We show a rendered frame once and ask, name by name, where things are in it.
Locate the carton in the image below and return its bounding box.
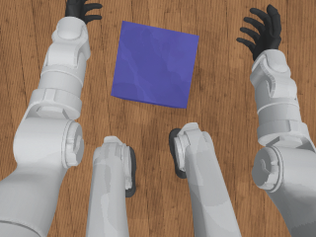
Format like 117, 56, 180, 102
111, 21, 199, 109

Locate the robot right upper arm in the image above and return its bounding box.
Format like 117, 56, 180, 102
251, 145, 316, 237

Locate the right robot thigh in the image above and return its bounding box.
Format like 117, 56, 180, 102
174, 128, 242, 237

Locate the left robot forearm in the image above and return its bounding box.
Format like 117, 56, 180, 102
13, 16, 91, 162

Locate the robot left upper arm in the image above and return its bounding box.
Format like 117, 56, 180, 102
0, 117, 85, 237

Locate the right robot foot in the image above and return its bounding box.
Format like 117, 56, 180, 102
169, 128, 187, 179

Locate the right robot hand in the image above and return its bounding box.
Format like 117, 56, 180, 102
236, 4, 281, 61

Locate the left robot hand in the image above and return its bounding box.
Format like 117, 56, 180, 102
64, 0, 103, 25

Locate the right robot forearm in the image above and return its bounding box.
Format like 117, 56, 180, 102
250, 49, 316, 153

